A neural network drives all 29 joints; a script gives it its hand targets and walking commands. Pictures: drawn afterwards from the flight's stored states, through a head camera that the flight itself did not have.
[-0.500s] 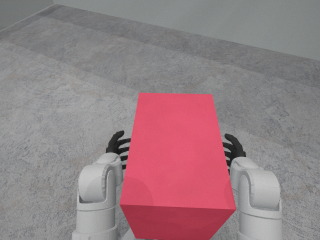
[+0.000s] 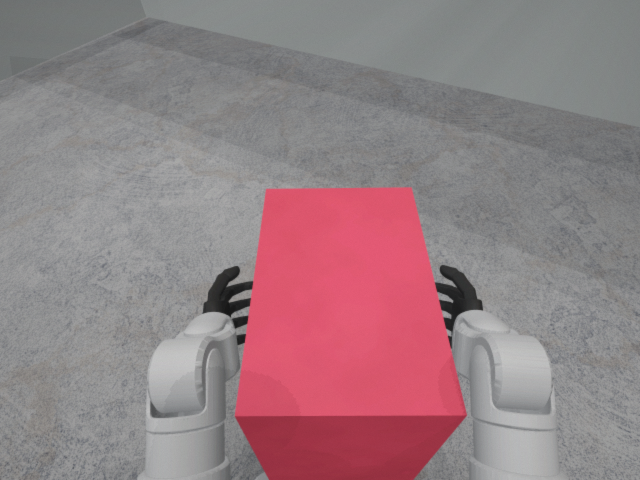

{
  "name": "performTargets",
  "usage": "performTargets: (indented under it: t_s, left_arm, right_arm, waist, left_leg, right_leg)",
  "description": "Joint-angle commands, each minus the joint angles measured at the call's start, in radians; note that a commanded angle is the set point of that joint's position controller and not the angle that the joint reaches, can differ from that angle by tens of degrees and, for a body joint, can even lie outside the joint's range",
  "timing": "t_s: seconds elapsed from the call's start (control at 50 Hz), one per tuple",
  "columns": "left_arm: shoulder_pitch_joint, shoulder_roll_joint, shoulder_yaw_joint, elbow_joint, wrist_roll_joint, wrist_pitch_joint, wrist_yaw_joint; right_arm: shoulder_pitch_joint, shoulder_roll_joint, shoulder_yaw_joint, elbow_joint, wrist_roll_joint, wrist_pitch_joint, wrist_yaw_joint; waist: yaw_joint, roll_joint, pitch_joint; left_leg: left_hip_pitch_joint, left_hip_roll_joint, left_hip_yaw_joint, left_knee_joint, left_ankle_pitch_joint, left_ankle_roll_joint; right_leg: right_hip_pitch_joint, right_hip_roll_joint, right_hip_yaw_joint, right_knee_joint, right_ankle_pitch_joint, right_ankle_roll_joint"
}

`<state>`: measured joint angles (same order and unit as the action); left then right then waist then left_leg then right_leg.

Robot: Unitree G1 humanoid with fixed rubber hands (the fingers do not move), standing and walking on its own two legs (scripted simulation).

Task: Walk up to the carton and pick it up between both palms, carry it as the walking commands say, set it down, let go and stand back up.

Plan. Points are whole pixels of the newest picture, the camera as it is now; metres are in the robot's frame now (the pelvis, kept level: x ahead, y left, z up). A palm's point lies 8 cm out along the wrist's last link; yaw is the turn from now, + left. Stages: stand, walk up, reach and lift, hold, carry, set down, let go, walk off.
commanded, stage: carry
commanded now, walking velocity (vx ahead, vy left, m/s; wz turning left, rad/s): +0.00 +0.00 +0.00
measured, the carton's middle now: (339, 335) +0.29 +0.03 +0.01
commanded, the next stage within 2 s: none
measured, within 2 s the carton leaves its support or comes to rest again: neither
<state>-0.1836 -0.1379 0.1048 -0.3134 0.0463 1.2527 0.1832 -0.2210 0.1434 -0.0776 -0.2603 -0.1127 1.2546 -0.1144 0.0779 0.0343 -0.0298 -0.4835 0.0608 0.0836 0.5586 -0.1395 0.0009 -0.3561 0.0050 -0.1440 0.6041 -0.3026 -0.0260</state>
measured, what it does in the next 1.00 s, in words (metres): walks backwards: left foot, then right foot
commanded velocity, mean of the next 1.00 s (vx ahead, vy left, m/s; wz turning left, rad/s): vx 0.00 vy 0.00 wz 0.00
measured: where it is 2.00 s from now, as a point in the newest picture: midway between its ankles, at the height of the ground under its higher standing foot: outside the picture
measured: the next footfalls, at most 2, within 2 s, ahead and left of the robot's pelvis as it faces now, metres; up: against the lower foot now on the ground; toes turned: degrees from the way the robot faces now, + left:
left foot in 0.22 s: -0.03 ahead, +0.16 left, +0.00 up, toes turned -6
right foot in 0.54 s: -0.03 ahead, -0.05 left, +0.00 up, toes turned +5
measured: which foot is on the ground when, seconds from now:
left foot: up 0.00-0.20, down 0.22-1.00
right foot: down 0.00-0.40, up 0.42-0.52, down 0.54-1.00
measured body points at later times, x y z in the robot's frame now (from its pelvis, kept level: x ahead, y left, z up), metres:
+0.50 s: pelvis -0.11 +0.07 +0.01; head -0.15 +0.07 +0.46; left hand +0.15 +0.23 +0.08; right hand +0.17 -0.05 +0.09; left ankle -0.07 +0.16 -0.72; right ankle -0.03 -0.06 -0.71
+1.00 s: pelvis -0.13 +0.07 +0.01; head -0.15 +0.07 +0.46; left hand +0.15 +0.21 +0.10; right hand +0.15 -0.07 +0.09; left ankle -0.07 +0.16 -0.72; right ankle -0.06 -0.05 -0.72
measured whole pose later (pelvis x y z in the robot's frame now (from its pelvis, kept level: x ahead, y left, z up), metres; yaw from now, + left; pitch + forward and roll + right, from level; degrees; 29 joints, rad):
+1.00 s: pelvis -0.13 +0.07 +0.01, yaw +1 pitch +2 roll +0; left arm -0.25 -0.15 0.09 -0.23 0.12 1.28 0.13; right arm -0.22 0.14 -0.11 -0.25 -0.11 1.28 -0.12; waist -0.02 0.01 -0.10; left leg -0.36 0.01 0.12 0.51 -0.18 0.05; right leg -0.37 -0.06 -0.09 0.52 -0.17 0.01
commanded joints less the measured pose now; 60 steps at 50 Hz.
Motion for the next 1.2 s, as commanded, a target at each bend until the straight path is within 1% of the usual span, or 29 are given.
performTargets:
  t_s: [0.0, 0.02, 0.06, 0.1, 0.12, 0.16, 0.2, 0.22, 0.24, 0.3, 0.38, 0.42, 0.46, 0.54, 0.56, 0.6, 0.64, 0.68, 0.72, 0.78, 0.84, 0.92, 0.94, 0.98, 1.02, 1.08, 1.1, 1.16, 1.18]
  left_arm:
    - [-0.551, -1.009, -0.767, -0.078, -0.451, -0.028, -0.383]
    - [-0.565, -1.008, -0.747, -0.088, -0.445, -0.034, -0.382]
    - [-0.594, -1.032, -0.723, -0.114, -0.45, -0.022, -0.389]
    - [-0.617, -1.023, -0.714, -0.117, -0.432, -0.026, -0.377]
    - [-0.575, -0.995, -0.694, -0.096, -0.409, -0.024, -0.366]
    - [-0.489, -0.983, -0.651, -0.038, -0.358, -0.012, -0.354]
    - [-0.473, -0.984, -0.645, -0.024, -0.322, -0.015, -0.336]
    - [-0.444, -0.983, -0.639, -0.009, -0.308, -0.019, -0.33]
    - [-0.437, -0.968, -0.613, 0.007, -0.302, -0.016, -0.331]
    - [-0.479, -0.974, -0.657, 0.007, -0.31, -0.011, -0.33]
    - [-0.621, -0.991, -0.707, -0.09, -0.36, -0.014, -0.332]
    - [-0.658, -1.022, -0.73, -0.068, -0.381, -0.004, -0.343]
    - [-0.648, -1.046, -0.725, -0.021, -0.391, 0.001, -0.355]
    - [-0.733, -1.036, -0.755, -0.08, -0.456, 0.008, -0.368]
    - [-0.74, -1.049, -0.756, -0.052, -0.464, 0.013, -0.37]
    - [-0.657, -1.047, -0.716, -0.009, -0.437, -0.004, -0.375]
    - [-0.657, -1.059, -0.71, -0.022, -0.447, -0.01, -0.377]
    - [-0.586, -1.032, -0.688, -0.013, -0.417, -0.009, -0.368]
    - [-0.601, -1.036, -0.69, -0.043, -0.41, -0.021, -0.356]
    - [-0.526, -1.019, -0.673, -0.002, -0.365, -0.016, -0.342]
    - [-0.597, -1.01, -0.691, -0.074, -0.354, -0.021, -0.328]
    - [-0.524, -0.983, -0.664, -0.03, -0.33, -0.012, -0.329]
    - [-0.566, -0.983, -0.674, -0.075, -0.33, -0.014, -0.322]
    - [-0.54, -0.999, -0.673, -0.021, -0.33, -0.005, -0.324]
    - [-0.543, -1.004, -0.656, 0.016, -0.329, 0.0, -0.331]
    - [-0.588, -1.024, -0.686, -0.027, -0.357, -0.005, -0.333]
    - [-0.615, -0.999, -0.696, -0.067, -0.365, -0.007, -0.333]
    - [-0.618, -1.011, -0.695, -0.067, -0.38, -0.013, -0.338]
    - [-0.614, -0.998, -0.683, -0.07, -0.371, -0.012, -0.339]
  right_arm:
    - [-0.464, 0.896, 0.585, -0.197, 0.326, -0.052, 0.226]
    - [-0.512, 0.946, 0.613, -0.205, 0.362, -0.057, 0.233]
    - [-0.501, 0.993, 0.644, -0.193, 0.387, -0.061, 0.237]
    - [-0.573, 0.995, 0.675, -0.203, 0.423, -0.049, 0.242]
    - [-0.563, 0.967, 0.682, -0.197, 0.434, -0.046, 0.249]
    - [-0.581, 0.97, 0.704, -0.185, 0.457, -0.029, 0.254]
    - [-0.581, 0.976, 0.7, -0.154, 0.462, -0.019, 0.27]
    - [-0.538, 0.978, 0.71, -0.131, 0.463, -0.009, 0.278]
    - [-0.566, 0.977, 0.71, -0.135, 0.467, -0.009, 0.28]
    - [-0.51, 0.947, 0.651, -0.063, 0.44, -0.006, 0.29]
    - [-0.618, 0.949, 0.629, -0.139, 0.451, -0.015, 0.286]
    - [-0.583, 0.964, 0.598, -0.08, 0.425, -0.011, 0.285]
    - [-0.608, 0.977, 0.602, -0.087, 0.42, -0.005, 0.281]
    - [-0.535, 0.997, 0.578, -0.067, 0.381, -0.019, 0.255]
    - [-0.546, 1.005, 0.572, -0.059, 0.371, -0.017, 0.246]
    - [-0.581, 0.992, 0.616, -0.119, 0.382, -0.019, 0.242]
    - [-0.599, 1.016, 0.627, -0.156, 0.398, -0.033, 0.237]
    - [-0.574, 1.01, 0.642, -0.155, 0.413, -0.026, 0.239]
    - [-0.585, 0.98, 0.658, -0.189, 0.418, -0.031, 0.243]
    - [-0.572, 0.966, 0.665, -0.174, 0.427, -0.019, 0.255]
    - [-0.552, 0.991, 0.658, -0.108, 0.437, -0.011, 0.269]
    - [-0.515, 0.961, 0.648, -0.1, 0.423, -0.006, 0.274]
    - [-0.575, 0.952, 0.654, -0.147, 0.438, -0.014, 0.276]
    - [-0.576, 0.961, 0.636, -0.129, 0.44, -0.009, 0.279]
    - [-0.59, 0.969, 0.635, -0.107, 0.43, -0.001, 0.276]
    - [-0.569, 0.95, 0.616, -0.129, 0.412, -0.014, 0.271]
    - [-0.522, 0.983, 0.611, -0.079, 0.413, -0.008, 0.273]
    - [-0.526, 0.965, 0.614, -0.115, 0.402, -0.019, 0.259]
    - [-0.588, 0.971, 0.628, -0.158, 0.416, -0.019, 0.259]
  waist:
    - [-0.073, -0.293, -0.337]
    - [-0.079, -0.251, -0.29]
    - [-0.072, -0.139, -0.306]
    - [-0.074, -0.23, -0.311]
    - [-0.069, -0.169, -0.338]
    - [-0.072, -0.186, -0.416]
    - [-0.066, -0.114, -0.475]
    - [-0.065, -0.133, -0.474]
    - [-0.063, -0.077, -0.426]
    - [-0.064, 0.061, -0.342]
    - [-0.074, 0.045, -0.26]
    - [-0.078, 0.165, -0.243]
    - [-0.073, 0.148, -0.226]
    - [-0.073, 0.075, -0.31]
    - [-0.077, 0.029, -0.322]
    - [-0.085, -0.169, -0.383]
    - [-0.082, -0.095, -0.45]
    - [-0.078, -0.095, -0.439]
    - [-0.071, -0.083, -0.464]
    - [-0.069, -0.075, -0.454]
    - [-0.069, 0.017, -0.386]
    - [-0.072, -0.054, -0.395]
    - [-0.073, 0.025, -0.4]
    - [-0.072, 0.034, -0.355]
    - [-0.075, -0.07, -0.302]
    - [-0.075, 0.063, -0.337]
    - [-0.076, -0.008, -0.308]
    - [-0.074, -0.013, -0.366]
    - [-0.079, -0.082, -0.35]
  left_leg:
    - [0.07, 0.001, -0.008, 0.182, -0.284, -0.033]
    - [0.168, 0.007, -0.057, 0.325, -0.203, -0.016]
    - [0.093, -0.007, -0.045, 0.315, -0.179, -0.007]
    - [0.08, -0.009, -0.02, 0.175, -0.217, -0.01]
    - [0.119, -0.054, 0.036, 0.12, -0.245, -0.016]
    - [0.186, -0.056, 0.051, -0.084, -0.241, -0.009]
    - [0.286, 0.019, -0.051, -0.159, -0.153, 0.004]
    - [0.311, 0.082, -0.115, -0.141, 0.026, 0.006]
    - [0.292, 0.119, -0.113, -0.102, 0.107, 0.01]
    - [0.121, 0.13, -0.163, -0.215, -0.113, 0.021]
    - [0.046, 0.143, -0.183, -0.315, -0.457, 0.033]
    - [-0.051, 0.171, -0.202, -0.368, -0.599, 0.074]
    - [-0.054, 0.193, -0.169, -0.373, -0.541, 0.09]
    - [0.204, 0.146, -0.133, -0.185, -0.209, 0.051]
    - [0.218, 0.132, -0.14, -0.144, -0.096, 0.035]
    - [0.303, 0.062, -0.082, -0.089, -0.08, 0.016]
    - [0.324, 0.06, -0.085, -0.089, -0.094, 0.027]
    - [0.324, 0.067, -0.1, -0.093, -0.089, 0.034]
    - [0.294, 0.109, -0.143, -0.117, 0.079, 0.038]
    - [0.239, 0.093, -0.116, -0.119, 0.005, 0.031]
    - [0.194, 0.095, -0.137, -0.162, -0.061, 0.029]
    - [0.217, 0.112, -0.145, -0.151, -0.033, 0.038]
    - [0.215, 0.093, -0.132, -0.157, -0.078, 0.03]
    - [0.177, 0.104, -0.147, -0.206, -0.161, 0.038]
    - [0.169, 0.101, -0.148, -0.211, -0.203, 0.04]
    - [0.185, 0.099, -0.149, -0.23, -0.234, 0.031]
    - [0.159, 0.095, -0.144, -0.219, -0.265, 0.037]
    - [0.198, 0.097, -0.141, -0.2, -0.169, 0.043]
    - [0.213, 0.089, -0.115, -0.176, -0.214, 0.037]
  right_leg:
    - [-0.001, -0.394, 0.496, -0.416, -0.456, -0.116]
    - [-0.142, -0.41, 0.475, -0.449, -0.481, -0.108]
    - [-0.003, -0.32, 0.288, -0.398, -0.194, -0.047]
    - [0.089, -0.267, 0.202, -0.315, 0.061, -0.03]
    - [0.116, -0.249, 0.186, -0.294, 0.092, -0.033]
    - [0.206, -0.251, 0.169, -0.267, 0.13, -0.015]
    - [0.22, -0.238, 0.153, -0.206, 0.213, 0.031]
    - [0.2, -0.204, 0.129, -0.152, 0.281, 0.05]
    - [0.163, -0.184, 0.096, -0.175, 0.296, 0.072]
    - [0.184, -0.155, 0.075, -0.157, 0.097, 0.07]
    - [0.132, -0.112, 0.042, -0.06, 0.061, 0.087]
    - [0.154, -0.062, 0.015, 0.119, -0.012, 0.087]
    - [0.096, -0.054, 0.042, 0.193, -0.023, 0.092]
    - [0.131, -0.117, 0.098, -0.217, 0.079, 0.07]
    - [0.167, -0.149, 0.145, -0.215, 0.155, 0.06]
    - [0.076, -0.193, 0.205, -0.225, 0.114, 0.032]
    - [0.113, -0.19, 0.182, -0.239, 0.074, 0.032]
    - [0.07, -0.175, 0.185, -0.243, 0.023, 0.035]
    - [0.152, -0.149, 0.126, -0.14, 0.187, 0.048]
    - [0.173, -0.165, 0.133, -0.149, 0.183, 0.044]
    - [0.151, -0.161, 0.13, -0.146, 0.125, 0.036]
    - [0.136, -0.158, 0.133, -0.15, 0.12, 0.035]
    - [0.14, -0.166, 0.136, -0.159, 0.111, 0.03]
    - [0.113, -0.146, 0.129, -0.143, 0.072, 0.031]
    - [0.072, -0.135, 0.13, -0.153, 0.057, 0.038]
    - [0.103, -0.124, 0.128, -0.145, 0.071, 0.031]
    - [0.106, -0.117, 0.118, -0.153, 0.046, 0.027]
    - [0.12, -0.13, 0.131, -0.144, 0.106, 0.032]
    - [0.096, -0.125, 0.123, -0.172, 0.052, 0.029]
